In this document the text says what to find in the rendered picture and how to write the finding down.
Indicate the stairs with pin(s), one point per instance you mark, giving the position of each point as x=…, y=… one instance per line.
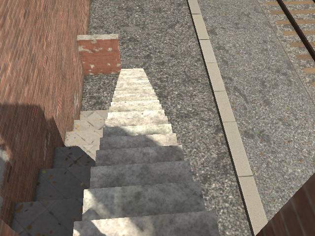
x=140, y=184

